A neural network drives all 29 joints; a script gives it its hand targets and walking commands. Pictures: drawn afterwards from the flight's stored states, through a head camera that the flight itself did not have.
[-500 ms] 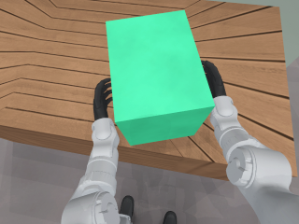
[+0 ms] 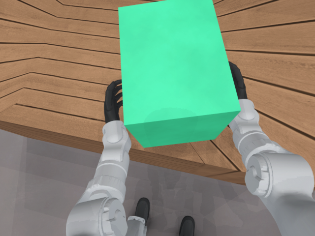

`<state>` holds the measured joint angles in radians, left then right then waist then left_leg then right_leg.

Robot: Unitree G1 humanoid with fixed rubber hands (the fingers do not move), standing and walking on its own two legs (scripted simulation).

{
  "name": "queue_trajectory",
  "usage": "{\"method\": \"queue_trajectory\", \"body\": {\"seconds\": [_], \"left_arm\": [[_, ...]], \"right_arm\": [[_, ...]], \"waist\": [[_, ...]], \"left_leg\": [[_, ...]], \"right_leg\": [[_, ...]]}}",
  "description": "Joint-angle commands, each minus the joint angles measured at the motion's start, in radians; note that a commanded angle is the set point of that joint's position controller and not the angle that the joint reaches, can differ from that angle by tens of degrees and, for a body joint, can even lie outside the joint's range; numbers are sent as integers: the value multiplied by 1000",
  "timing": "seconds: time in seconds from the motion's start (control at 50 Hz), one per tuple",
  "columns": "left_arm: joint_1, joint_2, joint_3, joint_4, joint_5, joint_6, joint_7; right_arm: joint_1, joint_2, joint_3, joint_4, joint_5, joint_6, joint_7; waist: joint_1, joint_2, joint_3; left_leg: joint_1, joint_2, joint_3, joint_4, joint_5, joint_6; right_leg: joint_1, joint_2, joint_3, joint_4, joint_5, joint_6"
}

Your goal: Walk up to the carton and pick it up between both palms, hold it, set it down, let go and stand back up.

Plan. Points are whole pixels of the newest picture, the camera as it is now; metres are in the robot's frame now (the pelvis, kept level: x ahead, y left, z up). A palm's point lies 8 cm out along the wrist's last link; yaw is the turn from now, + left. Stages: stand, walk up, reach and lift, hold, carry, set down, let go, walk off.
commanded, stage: set down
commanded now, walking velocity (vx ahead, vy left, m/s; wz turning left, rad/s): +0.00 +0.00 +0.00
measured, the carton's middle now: (172, 81) +0.50 +0.07 -0.05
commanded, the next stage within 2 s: none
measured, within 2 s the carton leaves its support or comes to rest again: rests again in 0.36 s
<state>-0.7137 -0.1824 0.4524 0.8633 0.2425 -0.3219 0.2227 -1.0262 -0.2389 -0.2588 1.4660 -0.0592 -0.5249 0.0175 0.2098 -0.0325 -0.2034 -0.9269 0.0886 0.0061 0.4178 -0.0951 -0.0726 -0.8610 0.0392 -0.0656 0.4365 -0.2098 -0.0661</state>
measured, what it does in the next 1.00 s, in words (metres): shifts its weight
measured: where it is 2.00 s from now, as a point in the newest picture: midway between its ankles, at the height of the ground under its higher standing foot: (163, 232)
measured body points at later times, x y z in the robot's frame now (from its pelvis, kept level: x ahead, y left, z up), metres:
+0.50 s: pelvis -0.02 -0.01 -0.01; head +0.22 -0.03 +0.37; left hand +0.37 +0.18 -0.09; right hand +0.47 -0.12 -0.10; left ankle +0.02 +0.16 -0.72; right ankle -0.05 -0.08 -0.72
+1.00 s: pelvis -0.08 +0.01 -0.02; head +0.13 -0.02 +0.38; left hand +0.30 +0.18 -0.06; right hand +0.39 -0.19 -0.08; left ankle +0.02 +0.16 -0.72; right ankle -0.04 -0.08 -0.72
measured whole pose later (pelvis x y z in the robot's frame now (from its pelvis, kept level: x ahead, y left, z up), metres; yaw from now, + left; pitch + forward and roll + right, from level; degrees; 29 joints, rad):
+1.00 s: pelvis -0.08 +0.01 -0.02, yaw -3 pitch +42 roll -2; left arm -0.48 -0.18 0.25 0.63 0.17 -0.32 0.21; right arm -0.89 -0.38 -0.17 1.42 0.10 -0.61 0.15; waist 0.20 0.03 -0.31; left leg -1.15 0.11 0.04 0.34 0.08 -0.04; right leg -1.10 0.07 -0.05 0.41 -0.04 -0.05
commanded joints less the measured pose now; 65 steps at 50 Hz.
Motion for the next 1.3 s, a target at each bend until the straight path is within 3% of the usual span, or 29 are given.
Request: {"method": "queue_trajectory", "body": {"seconds": [0.0, 0.06, 0.1, 0.12, 0.16, 0.18, 0.24, 0.26, 0.28, 0.3, 0.32, 0.34, 0.36, 0.4, 0.44, 0.46, 0.48, 0.5, 0.52, 0.56, 0.62, 0.66, 0.72, 0.74, 0.78, 0.8, 0.9, 1.12, 1.28], "left_arm": [[-277, 54, -189, -22, -107, -52, -8], [-225, -47, -277, -71, -150, -63, -8], [-147, -51, -292, -143, -170, -57, 11], [-142, -10, -255, -131, -159, -59, 13], [-256, 102, -135, 77, -90, -60, -1], [-233, 79, -119, 23, -38, -58, -11], [-214, -55, -227, -112, -100, -75, -29], [-158, -124, -329, -180, -153, -79, -20], [19, -138, -399, -273, -197, -65, -13], [6, -65, -323, -229, -186, -58, -8], [50, 7, -235, -148, -149, -74, -25], [-102, 95, -109, -17, -68, -79, -27], [-127, 40, -99, -2, 2, -86, -49], [-141, -47, -157, -94, -1, -127, -61], [-23, -130, -297, -237, -113, -99, -38], [-42, -105, -336, -223, -180, -86, -26], [97, -5, -284, -234, -153, -79, -38], [139, 36, -195, -217, -76, -113, -36], [-77, 72, -84, -45, -3, -130, -43], [-218, 31, -126, -116, -16, -156, -61], [6, -100, -301, -272, -94, -138, -37], [-16, -37, -284, -285, -147, -107, -8], [162, -67, -336, -394, -127, -92, -9], [-52, -54, -316, -361, -121, -88, -4], [39, -51, -366, -439, -166, -65, 6], [193, -60, -400, -517, -164, -50, 13], [157, -19, -364, -504, -166, -16, -1], [91, 35, -570, -720, -354, 32, 82], [164, 36, -608, -707, -328, 162, 131]], "right_arm": [[-484, -112, 181, -150, -1, -86, -14], [-471, -89, 93, -47, -100, -91, 4], [-379, -98, -31, 51, -148, -89, 39], [-367, -80, 16, 1, -81, -96, 43], [-425, -80, 188, -89, -5, -95, 12], [-398, -104, 163, -138, -48, -124, -3], [-426, -103, 100, -62, -149, -147, 1], [-409, -80, 71, -40, -206, -141, 15], [-239, -69, 23, 47, -218, -133, 46], [-204, -33, 38, -3, -118, -139, 57], [-167, -42, 113, -101, -57, -154, 39], [-265, -84, 175, -149, -59, -178, 12], [-213, -72, 166, -193, -101, -193, -19], [-324, -53, 175, -113, -121, -215, -25], [-269, -73, 30, 36, -235, -187, 19], [-216, -2, 13, 29, -188, -174, 58], [-37, -59, 119, -127, 3, -165, 68], [18, -148, 144, -134, -24, -191, 24], [-180, -111, 205, -225, -65, -214, -2], [-389, -120, 148, -194, -69, -220, -5], [-186, -140, 130, -76, -82, -223, 33], [-236, -139, 93, -62, -41, -179, 78], [-28, -206, 201, -106, 82, -173, 79], [-171, -224, 164, -88, 80, -174, 81], [-139, -236, 157, -144, 91, -156, 108], [55, -291, 124, -125, 128, -147, 124], [-21, -308, 245, -269, 226, -117, 151], [84, -459, 194, -431, 326, -17, 268], [158, -539, 194, -399, 367, 83, 298]], "waist": [[-41, -170, -853], [-73, -53, -899], [-17, 57, -931], [26, -5, -1019], [54, -176, -956], [-39, -182, -937], [-106, -68, -850], [-127, 14, -886], [-105, 91, -880], [-23, 11, -1022], [-5, -194, -1097], [-9, -254, -969], [-144, -282, -959], [-122, -146, -957], [-161, 86, -889], [-67, 98, -1000], [-28, -198, -1193], [-96, -201, -1092], [-43, -279, -1080], [-77, -241, -1145], [-154, 0, -1014], [1, -12, -1130], [-67, -98, -1074], [-73, -38, -1034], [-29, -38, -1058], [-107, -35, -1007], [-62, -187, -905], [-103, -172, -824], [-100, -210, -738]], "left_leg": [[-188, -67, 75, -74, 336, 134], [500, 20, -11, 184, 812, 77], [907, 95, -19, 282, 1200, 57], [770, 56, 58, 279, 1103, 50], [-123, -80, 162, 90, 479, 80], [-316, -66, 113, -136, 255, 127], [257, 21, -25, -25, 657, 125], [769, 86, -101, 177, 1049, 95], [1098, 169, -126, 287, 1316, 87], [898, 96, 80, 270, 1180, 49], [357, -20, 111, 259, 919, 72], [-406, -68, 134, -45, 337, 124], [-550, -48, 76, -326, 39, 190], [-62, -32, 27, -161, 424, 135], [1019, 157, -181, 172, 1217, 98], [1176, 153, -18, 232, 1137, 109], [523, -15, 194, 221, 729, 67], [163, -59, 102, 96, 572, 75], [-297, -84, 109, -167, 247, 156], [-186, -84, 89, -98, 210, 126], [607, 45, -76, 128, 758, 80], [706, 41, 0, 265, 839, 85], [564, -9, 2, 169, 697, 67], [564, -7, -16, 162, 628, 71], [656, 9, -24, 193, 651, 87], [654, 12, -45, 178, 677, 84], [457, -39, -6, 93, 360, 96], [527, -24, -1, 155, -36, 93], [770, -10, -86, 211, -102, 75]], "right_leg": [[846, -79, 96, 260, 1299, 149], [34, -25, 18, 158, 773, 93], [-510, 33, 18, -131, 357, -124], [-217, 53, 100, -203, 520, -202], [825, -76, 177, 116, 1286, 4], [997, -145, 148, 221, 1418, 127], [212, -115, 34, 237, 1028, 187], [-394, -73, -14, 150, 718, 127], [-834, -8, -1, -81, 320, -89], [-442, 65, 123, -278, 423, -287], [408, 4, 177, -104, 1228, -211], [1023, -149, 204, 189, 1652, 31], [1148, -234, 174, 234, 1646, 183], [713, -133, 63, 265, 1313, 238], [-762, -70, -60, 111, 523, 129], [-1015, 23, 71, -224, 6, -171], [287, 93, 177, -257, 803, -287], [792, -33, 110, 135, 1384, 53], [983, -141, 163, 218, 1497, 169], [895, -132, 120, 214, 1164, 233], [-140, -53, 6, 197, 786, 184], [-215, 31, 51, -23, 553, -69], [273, 28, 24, 116, 934, 72], [109, 8, 25, 95, 718, 92], [7, 34, 38, 14, 592, 5], [95, 47, 13, 11, 746, -4], [468, 17, 62, 80, 755, 110], [246, 42, 7, 12, -236, 49], [79, 0, 38, -1, -272, 15]]}}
